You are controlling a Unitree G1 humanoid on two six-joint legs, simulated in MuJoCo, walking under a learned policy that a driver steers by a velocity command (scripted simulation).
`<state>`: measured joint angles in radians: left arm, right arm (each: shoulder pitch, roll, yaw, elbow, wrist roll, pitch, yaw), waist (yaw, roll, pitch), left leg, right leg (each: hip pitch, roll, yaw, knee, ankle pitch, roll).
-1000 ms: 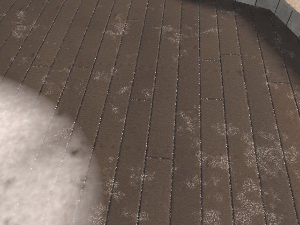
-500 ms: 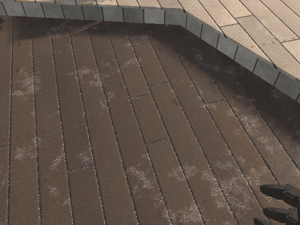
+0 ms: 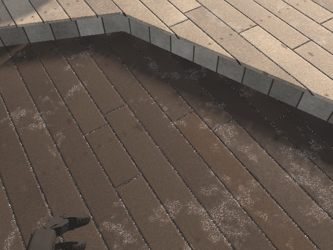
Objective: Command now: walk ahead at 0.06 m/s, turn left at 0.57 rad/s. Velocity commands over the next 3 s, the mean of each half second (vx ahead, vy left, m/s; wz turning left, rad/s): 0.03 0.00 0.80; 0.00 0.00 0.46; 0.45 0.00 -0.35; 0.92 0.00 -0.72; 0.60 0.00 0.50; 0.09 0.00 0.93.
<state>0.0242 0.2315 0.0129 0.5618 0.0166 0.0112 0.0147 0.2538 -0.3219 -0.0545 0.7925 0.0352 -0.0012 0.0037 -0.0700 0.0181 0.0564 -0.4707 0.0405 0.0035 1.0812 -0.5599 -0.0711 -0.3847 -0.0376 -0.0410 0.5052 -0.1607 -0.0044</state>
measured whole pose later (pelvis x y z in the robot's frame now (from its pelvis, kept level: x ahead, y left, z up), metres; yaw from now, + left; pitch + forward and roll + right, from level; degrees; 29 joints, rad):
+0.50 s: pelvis +0.02 +0.06 +0.01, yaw +26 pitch +4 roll -4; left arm 0.05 0.31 0.10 0.69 0.01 0.00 0.04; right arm 0.22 -0.32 -0.08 0.59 0.02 0.04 -0.04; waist -0.01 -0.01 0.04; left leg -0.35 -0.07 -0.14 0.49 -0.19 0.07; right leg -0.59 0.05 0.11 1.00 -0.29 0.07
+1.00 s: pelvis +0.06 +0.04 +0.01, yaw +39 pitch +1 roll +1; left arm 0.15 0.24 0.05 0.73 0.00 0.00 0.01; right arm 0.18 -0.32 -0.07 0.62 0.01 0.05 -0.02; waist 0.01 0.03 0.05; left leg -0.37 -0.04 -0.12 0.88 -0.49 -0.09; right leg -0.26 0.01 0.06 0.47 -0.23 -0.01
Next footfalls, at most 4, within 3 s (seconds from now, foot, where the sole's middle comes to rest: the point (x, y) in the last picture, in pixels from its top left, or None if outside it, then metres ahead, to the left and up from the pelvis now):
0.22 left None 0.05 0.15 -0.77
0.78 right None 0.18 -0.02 -0.77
1.10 left None -0.02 0.17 -0.77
1.52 right None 0.36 0.03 -0.77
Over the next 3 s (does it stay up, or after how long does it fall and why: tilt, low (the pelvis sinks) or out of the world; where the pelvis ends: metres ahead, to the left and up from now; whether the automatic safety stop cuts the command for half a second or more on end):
stays up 1.11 0.17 0.00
